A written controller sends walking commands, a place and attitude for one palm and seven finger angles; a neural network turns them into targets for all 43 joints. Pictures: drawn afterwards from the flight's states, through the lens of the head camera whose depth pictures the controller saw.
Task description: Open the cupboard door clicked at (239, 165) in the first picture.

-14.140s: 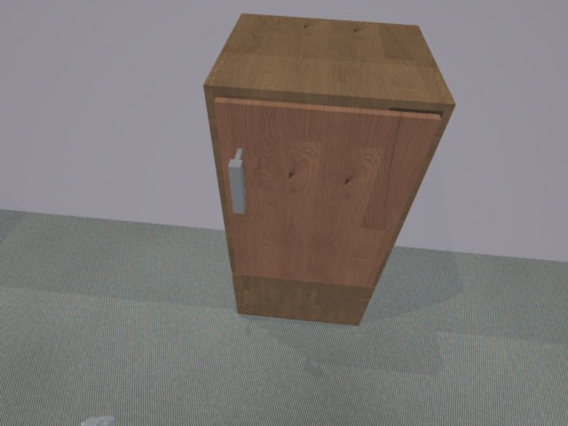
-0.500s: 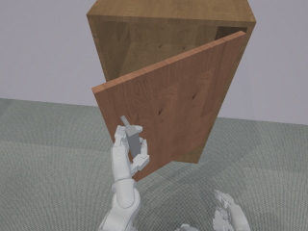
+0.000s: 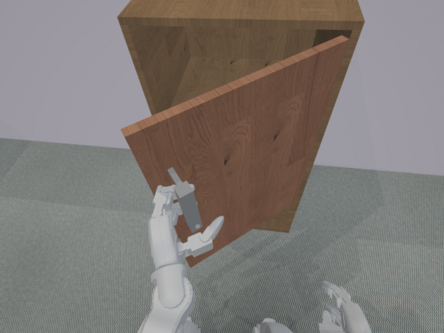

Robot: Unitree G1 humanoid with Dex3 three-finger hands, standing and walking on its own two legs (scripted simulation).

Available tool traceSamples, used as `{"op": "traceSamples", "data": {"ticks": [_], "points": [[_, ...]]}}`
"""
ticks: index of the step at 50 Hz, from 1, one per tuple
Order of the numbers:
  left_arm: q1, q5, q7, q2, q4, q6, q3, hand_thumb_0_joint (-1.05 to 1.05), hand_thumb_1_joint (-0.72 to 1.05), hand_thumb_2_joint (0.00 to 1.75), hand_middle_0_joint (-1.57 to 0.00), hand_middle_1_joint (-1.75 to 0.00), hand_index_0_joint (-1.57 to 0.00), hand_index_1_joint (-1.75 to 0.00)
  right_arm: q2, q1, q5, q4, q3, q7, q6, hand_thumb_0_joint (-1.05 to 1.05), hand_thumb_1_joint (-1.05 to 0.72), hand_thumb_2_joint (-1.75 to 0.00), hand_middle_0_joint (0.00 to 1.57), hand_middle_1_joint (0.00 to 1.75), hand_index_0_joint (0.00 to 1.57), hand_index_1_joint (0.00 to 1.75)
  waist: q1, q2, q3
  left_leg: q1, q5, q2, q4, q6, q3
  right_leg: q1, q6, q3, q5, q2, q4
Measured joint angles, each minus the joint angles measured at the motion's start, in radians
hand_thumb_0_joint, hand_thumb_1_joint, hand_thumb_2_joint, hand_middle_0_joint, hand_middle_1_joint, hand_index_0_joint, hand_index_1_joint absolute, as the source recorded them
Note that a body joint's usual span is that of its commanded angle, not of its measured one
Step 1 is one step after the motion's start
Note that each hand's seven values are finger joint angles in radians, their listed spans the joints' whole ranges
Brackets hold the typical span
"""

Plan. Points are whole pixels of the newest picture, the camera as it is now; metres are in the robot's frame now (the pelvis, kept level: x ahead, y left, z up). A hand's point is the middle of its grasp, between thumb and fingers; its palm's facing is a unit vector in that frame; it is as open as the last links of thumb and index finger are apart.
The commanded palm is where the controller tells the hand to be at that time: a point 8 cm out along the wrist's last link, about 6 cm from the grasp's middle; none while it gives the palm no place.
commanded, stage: open thumb and fingers to let go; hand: left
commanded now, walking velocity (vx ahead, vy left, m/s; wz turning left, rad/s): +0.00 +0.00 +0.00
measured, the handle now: (184, 200) +0.35 +0.08 +0.04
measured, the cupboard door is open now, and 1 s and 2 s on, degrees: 40 44 44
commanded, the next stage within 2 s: slide the hand sideways off the handle in 0.46 s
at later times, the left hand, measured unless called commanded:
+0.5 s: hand (196, 230) +0.29 +0.06 +0.04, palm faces +0.18 -0.98 -0.04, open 15.4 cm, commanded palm +0.25 +0.09 +0.04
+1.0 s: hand (190, 260) +0.24 +0.06 +0.04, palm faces -0.21 -0.98 +0.01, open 16.2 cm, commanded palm +0.22 +0.12 +0.04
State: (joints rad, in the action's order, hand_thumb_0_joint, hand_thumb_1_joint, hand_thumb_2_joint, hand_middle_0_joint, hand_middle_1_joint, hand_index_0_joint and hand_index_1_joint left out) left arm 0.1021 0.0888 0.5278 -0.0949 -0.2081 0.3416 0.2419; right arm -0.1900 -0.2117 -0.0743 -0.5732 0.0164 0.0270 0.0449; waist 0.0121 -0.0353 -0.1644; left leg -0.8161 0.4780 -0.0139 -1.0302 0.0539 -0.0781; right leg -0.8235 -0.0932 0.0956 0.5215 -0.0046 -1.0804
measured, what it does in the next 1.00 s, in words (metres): shifts its weight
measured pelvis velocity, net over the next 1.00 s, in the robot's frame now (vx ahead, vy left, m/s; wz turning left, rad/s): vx -0.02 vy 0.05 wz -0.04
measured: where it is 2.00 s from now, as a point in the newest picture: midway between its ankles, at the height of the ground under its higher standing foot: outside the picture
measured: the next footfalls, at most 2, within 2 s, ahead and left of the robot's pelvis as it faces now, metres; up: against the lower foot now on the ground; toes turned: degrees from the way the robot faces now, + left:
none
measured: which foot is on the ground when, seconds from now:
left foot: down 0.00-1.00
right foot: down 0.00-1.00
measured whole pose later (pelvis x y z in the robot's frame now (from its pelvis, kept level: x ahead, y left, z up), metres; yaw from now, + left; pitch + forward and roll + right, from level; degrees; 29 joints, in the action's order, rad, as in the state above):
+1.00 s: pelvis -0.02 +0.05 -0.02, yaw -2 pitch +14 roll +0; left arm 0.20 0.06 0.14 0.00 -0.03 0.32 0.33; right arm -0.20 -0.25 -0.02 -0.42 -0.01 0.03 0.03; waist 0.02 -0.02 -0.14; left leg -0.88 0.52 0.01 -1.16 0.01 -0.02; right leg -0.88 -0.02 0.03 0.52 0.02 -1.16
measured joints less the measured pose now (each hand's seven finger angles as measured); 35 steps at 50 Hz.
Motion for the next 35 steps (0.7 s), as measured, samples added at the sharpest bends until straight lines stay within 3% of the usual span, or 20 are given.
{"op": "traceSamples", "data": {"ticks": [7, 12, 29, 31, 35], "points": [[-0.009, 0.005, 0.000, 0.002, -0.009, -0.001, 0.012, 0.00, -0.22, 0.41, -0.31, -1.22, -0.32, -1.22, 0.002, -0.005, 0.001, 0.003, 0.003, -0.002, 0.004, 0.01, -0.90, -0.90, 0.20, 0.30, 0.20, 0.30, 0.004, 0.002, -0.001, -0.014, 0.004, 0.000, -0.015, 0.009, 0.006, -0.015, 0.006, -0.007, -0.001, 0.000, -0.011], [-0.005, 0.007, 0.013, 0.004, -0.005, -0.009, 0.019, 0.00, -0.39, 0.34, -0.29, -1.12, -0.30, -1.12, 0.007, -0.007, 0.003, 0.010, 0.001, -0.003, 0.009, 0.01, -0.90, -0.90, 0.20, 0.30, 0.20, 0.30, 0.006, 0.002, -0.002, -0.011, 0.007, 0.000, -0.021, 0.009, 0.010, -0.010, 0.014, -0.011, -0.003, 0.000, -0.010], [-0.056, 0.026, 0.031, 0.012, -0.028, -0.047, 0.086, -0.01, -0.49, 0.30, -0.22, -0.46, -0.23, -0.47, 0.027, 0.018, 0.006, 0.023, -0.017, 0.011, 0.015, 0.01, -0.90, -0.90, 0.20, 0.30, 0.20, 0.30, 0.008, 0.004, 0.001, -0.017, 0.018, 0.001, -0.054, -0.008, 0.021, -0.004, 0.039, -0.024, -0.013, 0.001, -0.011], [-0.043, 0.030, -0.037, 0.021, -0.009, -0.045, 0.072, -0.01, -0.49, 0.30, -0.21, -0.42, -0.20, -0.44, 0.024, 0.013, 0.011, 0.033, -0.022, 0.017, 0.014, 0.01, -0.90, -0.90, 0.20, 0.30, 0.20, 0.30, 0.010, 0.007, 0.005, -0.020, 0.017, 0.005, -0.057, -0.013, 0.022, -0.007, 0.042, -0.025, -0.013, 0.006, -0.015], [0.004, -0.006, -0.320, 0.112, 0.051, -0.001, 0.069, -0.01, -0.49, 0.30, -0.18, -0.36, -0.11, -0.38, 0.003, -0.018, 0.031, 0.067, -0.019, 0.013, 0.006, 0.01, -0.90, -0.90, 0.20, 0.30, 0.20, 0.30, -0.001, 0.003, 0.011, -0.030, 0.021, 0.015, -0.075, -0.021, 0.025, -0.015, 0.049, -0.027, -0.006, 0.015, -0.034]]}}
